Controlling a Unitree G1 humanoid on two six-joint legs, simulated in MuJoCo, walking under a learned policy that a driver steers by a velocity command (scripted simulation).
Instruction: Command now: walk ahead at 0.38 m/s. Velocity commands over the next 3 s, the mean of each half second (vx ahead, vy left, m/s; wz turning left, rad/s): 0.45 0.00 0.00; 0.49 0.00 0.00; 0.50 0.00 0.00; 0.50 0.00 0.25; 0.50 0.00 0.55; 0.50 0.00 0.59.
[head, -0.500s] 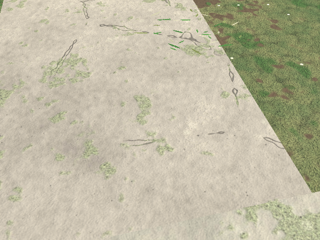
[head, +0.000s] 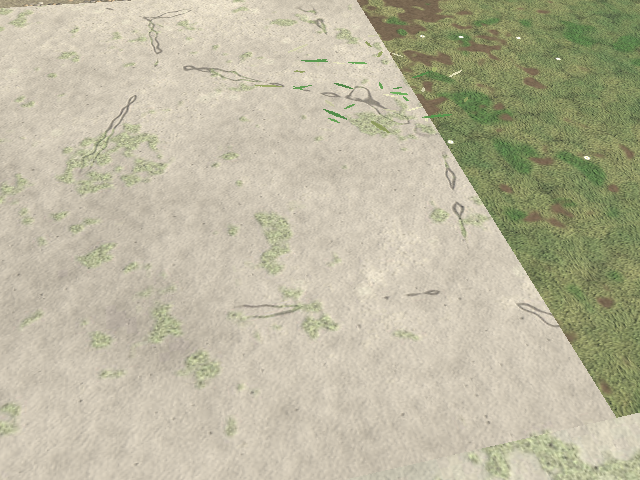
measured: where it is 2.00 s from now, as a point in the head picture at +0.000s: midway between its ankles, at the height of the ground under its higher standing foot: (296, 274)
